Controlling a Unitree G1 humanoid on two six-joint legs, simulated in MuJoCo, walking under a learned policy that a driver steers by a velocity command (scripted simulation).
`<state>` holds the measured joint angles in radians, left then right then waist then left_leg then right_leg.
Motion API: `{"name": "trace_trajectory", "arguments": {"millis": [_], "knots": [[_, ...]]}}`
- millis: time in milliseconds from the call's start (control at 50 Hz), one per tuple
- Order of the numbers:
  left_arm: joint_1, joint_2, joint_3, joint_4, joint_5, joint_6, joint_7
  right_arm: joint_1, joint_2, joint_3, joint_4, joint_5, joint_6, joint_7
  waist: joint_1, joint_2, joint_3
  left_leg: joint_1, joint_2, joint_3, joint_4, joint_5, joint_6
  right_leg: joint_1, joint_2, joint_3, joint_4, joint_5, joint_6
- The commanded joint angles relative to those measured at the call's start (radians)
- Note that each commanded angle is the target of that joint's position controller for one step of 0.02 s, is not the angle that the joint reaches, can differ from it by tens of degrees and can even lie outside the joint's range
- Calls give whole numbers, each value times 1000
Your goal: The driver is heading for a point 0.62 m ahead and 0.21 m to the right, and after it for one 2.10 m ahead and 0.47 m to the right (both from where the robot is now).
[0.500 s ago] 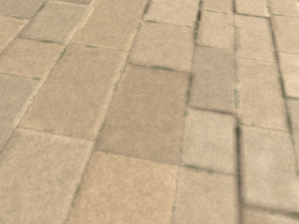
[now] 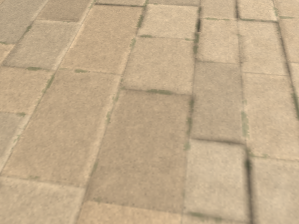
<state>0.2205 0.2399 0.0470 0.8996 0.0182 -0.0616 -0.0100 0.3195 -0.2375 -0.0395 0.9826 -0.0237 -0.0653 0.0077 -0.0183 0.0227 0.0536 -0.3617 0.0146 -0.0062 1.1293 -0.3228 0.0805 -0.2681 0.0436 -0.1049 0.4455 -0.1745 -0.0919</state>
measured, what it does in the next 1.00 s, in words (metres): walks ahead, turning right: left foot, then right foot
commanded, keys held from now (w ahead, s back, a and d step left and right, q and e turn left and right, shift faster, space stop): w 0.24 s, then w+e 0.68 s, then e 0.08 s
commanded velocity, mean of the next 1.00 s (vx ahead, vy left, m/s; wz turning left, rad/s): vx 0.49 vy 0.00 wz -0.32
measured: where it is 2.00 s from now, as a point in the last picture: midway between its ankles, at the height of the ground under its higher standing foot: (178, 180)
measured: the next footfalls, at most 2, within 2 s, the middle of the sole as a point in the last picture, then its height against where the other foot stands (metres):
left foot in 0.40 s outside the picture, level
right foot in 0.94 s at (187, 196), level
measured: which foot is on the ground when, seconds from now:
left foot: up 0.00-0.38, down 0.40-0.96, up 0.98-1.00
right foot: down 0.00-0.40, up 0.42-0.92, down 0.94-1.00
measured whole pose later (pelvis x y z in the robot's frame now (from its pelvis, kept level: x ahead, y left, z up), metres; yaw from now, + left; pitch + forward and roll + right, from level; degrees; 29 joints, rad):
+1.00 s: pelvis +0.51 -0.04 -0.02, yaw -23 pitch +0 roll +1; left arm 0.07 0.24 0.07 0.82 0.04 -0.02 -0.03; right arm 0.35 -0.22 -0.06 0.96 -0.01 -0.05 -0.01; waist -0.03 0.00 0.08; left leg -0.16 0.10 0.17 1.06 -0.49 -0.02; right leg -0.44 0.06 -0.11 0.64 -0.20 -0.15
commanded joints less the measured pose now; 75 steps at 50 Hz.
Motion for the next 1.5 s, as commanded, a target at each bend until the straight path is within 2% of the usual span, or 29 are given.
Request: {"name": "trace_trajectory", "arguments": {"millis": [20, 80, 180, 280, 340, 380, 400, 420, 440, 460, 480, 520, 620, 720, 820, 880, 920, 940, 960, 980, 1000, 1020, 1040, 1080, 1180, 1280, 1380, 1440, 1500], "knots": [[81, 72, 13, 3, -6, -30, 1, 67, -42, -10, -27, -15, 17, 14, -12, -87, -27, -125, 66, -21, -10, 61, -16, 97, -263, 277, -290, 155, -115], [139, 98, 19, 36, -11, -39, 2, -41, -41, -10, -61, -14, 27, 22, -5, -78, 9, -226, 93, 6, -100, 153, -43, 118, -247, 221, -331, 187, -121], [216, 89, 11, 73, -11, -37, 3, -247, -24, 3, -125, -3, 23, 26, 42, -82, 42, -262, 84, 53, -370, 307, -67, 173, -211, 150, -336, 286, -99], [296, 94, 9, 115, -2, -30, 15, -373, -36, 6, -172, -2, 16, 21, 79, -85, 58, -250, 49, 68, -517, 304, -45, 303, -251, 168, -282, 400, -106], [259, 120, 16, 115, 7, -22, 25, -332, -60, -3, -175, 1, -2, 16, 38, -91, 38, -158, 18, 58, -584, 194, -18, 351, -272, 196, -181, 561, -95], [216, 126, 17, 108, 2, -20, 22, -98, -95, -24, -103, -6, -21, -1, -65, -61, -81, 161, -28, 75, -689, 199, 17, 286, -216, 164, 73, 677, -61], [208, 97, 8, 82, -10, -24, 17, 78, -164, -45, -66, -31, -33, -16, -125, 7, -207, 432, 122, -76, -702, 147, 61, 109, -162, 133, 325, 451, -41], [331, -25, -17, 58, -53, -21, 13, 158, -276, -76, -63, -46, -27, -20, -89, 232, -365, 739, 430, -511, -767, 57, 180, -250, 4, 40, 692, -178, 11], [282, 92, 14, 73, -23, -10, 23, 96, -215, -66, -79, -15, -11, -14, -83, 108, -337, 641, 429, -608, -845, -7, 175, -327, -12, 142, 803, -329, -7], [212, 99, 24, 56, -16, -6, 20, -12, -149, -47, -96, -6, -8, -13, -40, 55, -181, 495, 386, -448, -871, -32, 144, -351, -66, 164, 807, -246, -14], [172, 73, 21, 49, -15, -6, 13, -74, -95, -34, -104, -4, -14, -11, -20, 31, -98, 373, 344, -331, -915, 26, 120, -335, -102, 160, 769, -179, -11], [170, 46, 25, 49, 7, 19, -2, -94, -49, -21, -89, 3, -26, -19, 25, 66, -29, 237, 271, -160, -962, 129, 65, -275, -138, 152, 712, -130, 3], [69, 17, 27, 2, 13, 59, -26, -20, -70, -29, -57, 11, -60, -22, 45, 45, -2, 230, 255, 13, -1009, 274, 69, -363, -159, 125, 665, 6, 34], [-113, 5, 14, -70, 10, 57, -43, 28, -73, -27, -38, 6, -59, -23, 18, 42, 41, 260, 223, 151, -1008, 373, 60, -386, -146, 70, 402, 168, 45], [-239, 18, 7, -131, 19, 55, -55, 107, -107, -37, -12, 2, -44, -34, -17, 43, 57, 404, 267, 223, -954, 523, 51, -355, -115, -10, 230, 121, -4], [-198, 40, 19, -131, 24, 54, -50, 104, -139, -46, -11, -2, -23, -41, 15, 72, 16, 478, 276, 273, -789, 905, 34, -251, -40, -62, 192, -27, -58], [-23, 73, 40, -84, 23, 44, -37, 94, -169, -55, -18, -1, -1, -38, 86, 70, -90, 463, 270, 289, -493, 1023, 24, -52, 38, -75, 134, -95, -107], [136, 116, 63, -34, 35, 31, -22, 75, -169, -54, -36, 5, 6, -34, 163, 10, -172, 321, 246, 303, -223, 849, -14, 175, 21, 0, 40, -44, -145], [172, 242, 95, -38, 44, 28, -6, 101, -65, -33, -98, 23, 2, -25, 130, -185, -271, -62, 126, 300, 143, 155, -76, 474, -280, 422, 19, 42, -252], [161, 299, 104, -66, 9, 39, -3, 48, -105, -44, -153, 22, -8, -17, 118, -190, -346, -274, -40, 101, 351, -271, -116, 559, -431, 822, -104, 367, -361], [132, 275, 98, -59, -5, 44, 5, -40, -109, -42, -165, 21, -10, -19, 110, -50, -241, -334, 35, 2, 338, -168, -108, 484, -397, 611, -87, 567, -328], [80, 217, 84, -59, -13, 40, 11, -41, -85, -32, -164, 27, -18, -23, 78, -34, -142, -312, 64, 3, 267, -89, -104, 354, -359, 477, -77, 710, -292], [27, 169, 72, -67, -17, 38, 14, -25, -85, -34, -146, 17, -14, -28, 36, 3, -85, -266, 91, -4, 178, -61, -104, 255, -288, 381, -90, 727, -233], [-22, 124, 53, -81, -26, 35, 17, 8, -90, -38, -145, -18, 23, -26, -13, -24, -85, -172, 96, -10, 87, -39, -120, 142, -215, 300, -109, 755, -186], [53, 178, 63, -84, -15, 27, 15, -49, -78, -32, -187, -10, 66, -23, -3, -56, -134, -200, 68, 2, -34, 45, -145, 136, -170, 290, -88, 855, -156], [114, 185, 63, -97, -13, 51, 27, -179, -106, -29, -242, -2, 78, -28, 44, -89, -119, -270, 53, -26, -154, 100, -144, 198, -173, 376, -74, 726, -122], [142, 198, 68, -111, -2, 69, 33, -245, -121, -21, -277, 10, 75, -35, 69, -101, -89, -263, 15, -51, -265, 53, -125, 255, -192, 467, -25, 721, -137], [122, 204, 68, -123, 4, 79, 33, -226, -131, -17, -282, 18, 67, -39, 62, -109, -83, -197, -10, -52, -355, 3, -101, 268, -198, 500, 17, 753, -137], [73, 172, 51, -127, -3, 82, 37, -139, -120, -12, -254, 17, 59, -43, 26, -113, -85, 33, -26, -15, -584, 70, -62, 197, -160, 469, 70, 704, -72]]}}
